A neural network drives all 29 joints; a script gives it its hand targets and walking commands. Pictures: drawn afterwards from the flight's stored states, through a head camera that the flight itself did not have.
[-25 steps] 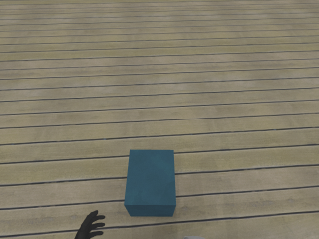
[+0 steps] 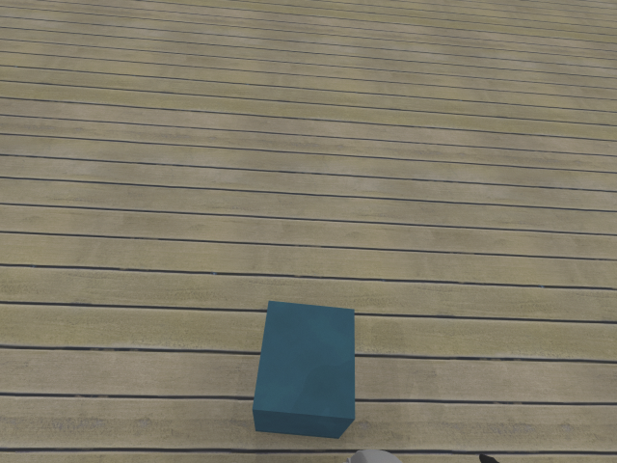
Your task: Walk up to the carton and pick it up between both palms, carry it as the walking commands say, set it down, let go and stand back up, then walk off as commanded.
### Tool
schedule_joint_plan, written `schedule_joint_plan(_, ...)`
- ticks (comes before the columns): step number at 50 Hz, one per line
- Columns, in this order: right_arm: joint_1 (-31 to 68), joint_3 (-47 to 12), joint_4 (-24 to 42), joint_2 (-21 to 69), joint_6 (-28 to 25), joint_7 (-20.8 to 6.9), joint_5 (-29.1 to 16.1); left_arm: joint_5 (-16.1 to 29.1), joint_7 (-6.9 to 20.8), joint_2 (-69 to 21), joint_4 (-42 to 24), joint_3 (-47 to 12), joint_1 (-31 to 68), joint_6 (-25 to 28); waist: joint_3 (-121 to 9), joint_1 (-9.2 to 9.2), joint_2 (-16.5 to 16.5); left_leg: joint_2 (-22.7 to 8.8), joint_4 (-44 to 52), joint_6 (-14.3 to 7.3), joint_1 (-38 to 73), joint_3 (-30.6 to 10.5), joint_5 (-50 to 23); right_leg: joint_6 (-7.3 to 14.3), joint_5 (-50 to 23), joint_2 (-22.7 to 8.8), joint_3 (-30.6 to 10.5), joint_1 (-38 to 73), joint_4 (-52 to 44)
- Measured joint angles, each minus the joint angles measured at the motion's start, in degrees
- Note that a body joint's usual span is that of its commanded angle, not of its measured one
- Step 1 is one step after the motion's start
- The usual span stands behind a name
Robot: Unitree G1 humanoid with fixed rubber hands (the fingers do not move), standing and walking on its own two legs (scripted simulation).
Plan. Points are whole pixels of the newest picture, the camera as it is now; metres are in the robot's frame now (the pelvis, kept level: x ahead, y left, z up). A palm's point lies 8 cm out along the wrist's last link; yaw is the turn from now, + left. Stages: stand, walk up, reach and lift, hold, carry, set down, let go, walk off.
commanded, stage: walk up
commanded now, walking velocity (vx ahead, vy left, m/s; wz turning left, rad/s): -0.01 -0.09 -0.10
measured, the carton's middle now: (304, 371) +0.43 -0.03 -0.64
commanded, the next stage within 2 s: stand in 0.86 s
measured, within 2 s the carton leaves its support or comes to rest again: neither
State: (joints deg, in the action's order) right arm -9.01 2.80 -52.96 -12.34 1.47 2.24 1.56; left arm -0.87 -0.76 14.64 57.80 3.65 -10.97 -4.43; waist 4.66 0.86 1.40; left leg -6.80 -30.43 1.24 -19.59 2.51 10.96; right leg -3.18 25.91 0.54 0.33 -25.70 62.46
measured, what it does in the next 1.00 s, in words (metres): steps on the spot: right foot, then left foot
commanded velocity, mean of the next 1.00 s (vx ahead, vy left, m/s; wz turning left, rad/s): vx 0.00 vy -0.01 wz -0.01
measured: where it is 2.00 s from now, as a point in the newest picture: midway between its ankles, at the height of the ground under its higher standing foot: outside the picture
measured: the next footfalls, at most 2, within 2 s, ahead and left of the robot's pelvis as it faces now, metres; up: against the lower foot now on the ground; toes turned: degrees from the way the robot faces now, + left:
right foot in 0.16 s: +0.00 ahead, -0.14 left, +0.00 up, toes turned +1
left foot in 0.42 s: +0.04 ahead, +0.10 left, +0.00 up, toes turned -1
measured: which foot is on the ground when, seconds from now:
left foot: down 0.00-0.18, up 0.20-0.40, down 0.42-1.00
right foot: up 0.00-0.14, down 0.16-1.00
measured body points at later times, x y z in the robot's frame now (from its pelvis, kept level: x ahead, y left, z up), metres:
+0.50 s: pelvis +0.01 -0.03 +0.01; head +0.02 -0.03 +0.46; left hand +0.07 +0.19 -0.15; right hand +0.02 -0.27 -0.15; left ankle +0.00 +0.10 -0.74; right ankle -0.04 -0.14 -0.74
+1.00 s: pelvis +0.00 -0.02 +0.01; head +0.01 -0.01 +0.46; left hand +0.00 +0.21 -0.15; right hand +0.01 -0.25 -0.15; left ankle +0.00 +0.10 -0.74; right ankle -0.04 -0.14 -0.74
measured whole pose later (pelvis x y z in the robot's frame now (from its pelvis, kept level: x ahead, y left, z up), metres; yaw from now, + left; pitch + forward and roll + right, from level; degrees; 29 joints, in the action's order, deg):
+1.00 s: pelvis +0.00 -0.02 +0.01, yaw -2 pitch -2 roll +0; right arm -13.5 1.4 -62.6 -9.6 -0.9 2.0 0.5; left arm -0.6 -2.1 9.2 66.0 1.0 -14.2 0.3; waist 3.3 0.4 0.1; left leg -0.6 -21.0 -0.2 -7.7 2.2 11.6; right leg -0.5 13.5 -1.0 1.8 -4.2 19.4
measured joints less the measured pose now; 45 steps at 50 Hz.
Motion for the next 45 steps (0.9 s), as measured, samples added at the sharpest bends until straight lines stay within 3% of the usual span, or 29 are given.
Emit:
schedule_joint_plan(5, -1.37, 0.96, 0.03, -0.60, 0.06, -0.53, 0.61, -0.09, 0.84, -0.01, -0.96, -0.69, 0.38, 0.01, -0.77, -0.42, -1.25, -0.31, 2.59, 0.39, 0.98, 1.47, -1.64, 1.23, 0.33, -0.97, 0.77, 6.68, -15.62)
schedule_joint_plan(8, -2.64, 1.36, -1.04, -0.87, 0.49, -1.19, -0.02, 0.24, 0.54, -0.24, -1.17, -1.59, 0.46, 1.77, -1.34, -0.50, -1.52, 0.41, 2.15, 1.16, 0.67, 2.17, -1.73, 2.39, -6.09, -1.48, 1.67, 13.95, -31.68)
schedule_joint_plan(11, -4.43, 1.05, -2.64, -1.21, 1.12, -1.69, -0.89, -0.17, 0.44, -2.65, -0.11, -2.18, 0.18, 3.31, -1.38, 0.04, -3.65, 1.75, -0.57, 0.67, 0.75, -0.19, 5.47, 3.91, -9.81, -1.16, 1.91, 16.38, -35.62)
schedule_joint_plan(15, -6.09, 0.59, -4.57, -0.54, 0.75, -2.01, -1.03, 0.05, -0.12, -4.59, 0.90, -2.90, -0.49, 4.74, -2.17, 0.12, -3.80, 4.34, -5.33, 0.01, 1.11, -2.38, 7.23, 4.09, -11.35, -1.27, 1.40, 18.85, -40.93)
schedule_joint_plan(18, -6.65, 0.19, -5.62, -0.27, 0.09, -1.45, -1.03, 0.15, -0.53, -5.70, 2.11, -3.00, 0.03, 5.56, -2.38, -0.49, -3.88, 4.81, -4.16, 0.13, 3.23, -2.22, 8.07, 4.30, -12.05, -0.88, 1.69, 19.64, -42.48)
schedule_joint_plan(21, -6.68, -0.32, -6.49, -0.04, -0.60, -0.77, -1.17, 0.29, -0.79, -6.46, 3.50, -2.92, 0.46, 5.75, -2.53, -1.35, -4.13, 4.69, 3.96, -0.07, 7.92, -1.69, 2.23, 4.15, -11.25, -0.07, 2.32, 19.76, -41.66)
schedule_joint_plan(23, -6.37, -0.52, -7.54, 0.73, -1.19, -0.49, -1.34, 0.57, -0.89, -6.33, 4.39, -2.91, 0.88, 5.60, -2.49, -1.77, -3.15, 4.88, 7.00, -0.36, 9.86, -1.62, 2.15, 3.91, -10.29, -0.25, 2.58, 19.71, -40.50)
schedule_joint_plan(29, -5.04, -1.54, -8.61, 2.39, -2.30, -0.36, -1.42, 0.59, -0.95, -5.77, 5.02, -2.48, 0.68, 5.24, -2.31, -1.45, -0.72, 5.64, 9.08, -0.70, 11.60, -0.90, 1.49, 3.40, -11.31, -1.00, 1.96, 21.27, -42.53)
schedule_joint_plan(45, -4.06, -1.43, -9.69, 2.67, -2.45, -0.29, -1.13, 0.29, -1.18, -5.09, 7.51, -2.46, -2.63, 4.82, -1.62, -0.58, -1.46, 6.31, 9.79, -1.44, 12.05, -0.58, 0.66, 2.63, -12.37, -1.68, 1.71, 21.79, -43.50)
